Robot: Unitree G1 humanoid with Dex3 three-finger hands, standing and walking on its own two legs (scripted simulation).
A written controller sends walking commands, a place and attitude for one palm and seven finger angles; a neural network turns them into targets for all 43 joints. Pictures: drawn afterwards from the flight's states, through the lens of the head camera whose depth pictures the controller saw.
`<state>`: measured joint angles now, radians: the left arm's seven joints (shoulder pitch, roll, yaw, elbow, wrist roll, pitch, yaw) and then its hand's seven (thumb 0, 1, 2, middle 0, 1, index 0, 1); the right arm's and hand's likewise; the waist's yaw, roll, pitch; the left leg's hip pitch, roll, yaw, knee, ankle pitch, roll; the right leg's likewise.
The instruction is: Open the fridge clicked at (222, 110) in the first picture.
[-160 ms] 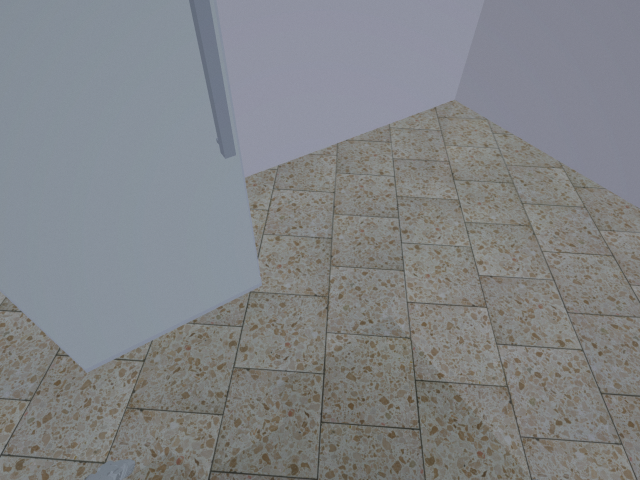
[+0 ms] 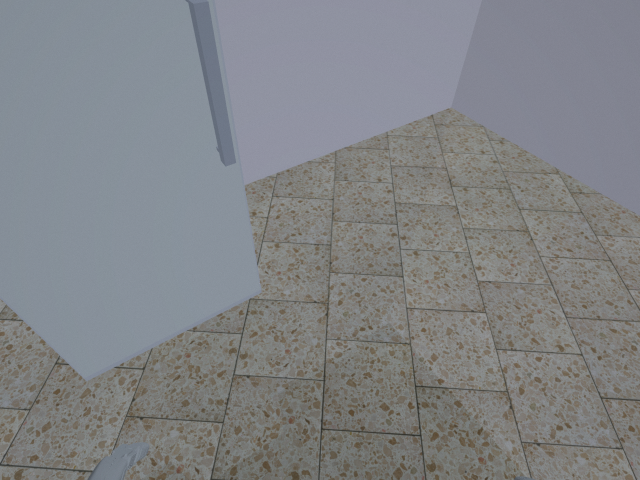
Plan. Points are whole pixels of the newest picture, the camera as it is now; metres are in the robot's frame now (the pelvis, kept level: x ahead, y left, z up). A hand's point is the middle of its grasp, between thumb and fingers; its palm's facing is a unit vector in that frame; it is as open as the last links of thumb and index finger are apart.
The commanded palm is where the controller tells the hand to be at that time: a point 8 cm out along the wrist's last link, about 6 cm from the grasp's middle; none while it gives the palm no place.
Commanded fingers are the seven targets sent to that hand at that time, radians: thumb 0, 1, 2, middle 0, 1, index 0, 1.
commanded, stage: stand and wait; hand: right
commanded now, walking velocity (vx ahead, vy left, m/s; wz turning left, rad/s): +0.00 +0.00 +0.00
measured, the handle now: (211, 89) +0.80 +0.27 +0.10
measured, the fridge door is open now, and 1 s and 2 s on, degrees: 0 0 0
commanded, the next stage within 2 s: look at it before walking up in 0.90 s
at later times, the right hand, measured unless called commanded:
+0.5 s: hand out of the picture +0.06 -0.24 -0.15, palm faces -0.03 +0.94 -0.35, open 7.4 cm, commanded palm none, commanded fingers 0.00 -0.90 -0.90 0.20 0.30 0.20 0.30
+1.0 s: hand out of the picture +0.06 -0.23 -0.15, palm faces -0.04 +0.94 -0.34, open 7.4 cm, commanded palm none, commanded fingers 0.00 -0.90 -0.90 0.20 0.30 0.20 0.30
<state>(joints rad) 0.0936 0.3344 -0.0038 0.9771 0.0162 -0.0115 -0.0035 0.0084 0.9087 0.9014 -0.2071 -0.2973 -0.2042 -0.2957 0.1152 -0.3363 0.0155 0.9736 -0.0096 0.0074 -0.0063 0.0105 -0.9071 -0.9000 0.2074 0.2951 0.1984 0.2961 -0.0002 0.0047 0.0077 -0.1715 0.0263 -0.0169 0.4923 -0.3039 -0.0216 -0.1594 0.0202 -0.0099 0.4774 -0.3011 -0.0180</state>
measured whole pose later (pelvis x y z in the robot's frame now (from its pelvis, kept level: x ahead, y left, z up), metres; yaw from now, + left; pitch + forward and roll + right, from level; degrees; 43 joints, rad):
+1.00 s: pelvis -0.02 +0.02 +0.01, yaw +1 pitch -1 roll +0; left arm 0.13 0.34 0.00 1.11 0.01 -0.01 0.00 0.01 0.91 0.90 -0.21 -0.30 -0.20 -0.30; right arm 0.13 -0.33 0.01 1.08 -0.01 0.00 0.00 0.01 -0.91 -0.90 0.21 0.30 0.20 0.30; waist 0.00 0.00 0.03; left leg -0.15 0.00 -0.02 0.39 -0.22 0.00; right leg -0.13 -0.01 -0.01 0.37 -0.22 0.01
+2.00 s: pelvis -0.03 -0.02 -0.02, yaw -11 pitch -1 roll +1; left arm 0.20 0.24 0.04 0.98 0.01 0.03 -0.03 0.01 0.91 0.90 -0.20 -0.30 -0.20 -0.30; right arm 0.19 -0.26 -0.03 0.95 -0.02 0.04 -0.02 0.01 -0.91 -0.90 0.21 0.30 0.20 0.30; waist 0.02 0.04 0.10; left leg -0.26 0.12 0.13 0.70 -0.41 -0.06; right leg -0.32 -0.01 -0.06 0.66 -0.31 0.01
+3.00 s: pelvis +0.01 -0.06 +0.00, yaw +9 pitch +1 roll +2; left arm 0.17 0.17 0.03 0.91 0.02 0.00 0.04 0.01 0.91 0.90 -0.20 -0.30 -0.20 -0.30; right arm 0.20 -0.29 -0.12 0.95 -0.03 0.07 0.01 0.01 -0.91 -0.90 0.20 0.29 0.19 0.30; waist -0.03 0.06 0.06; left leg -0.50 -0.05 -0.05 1.11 -0.43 -0.05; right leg -0.21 -0.05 -0.12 0.49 -0.31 -0.02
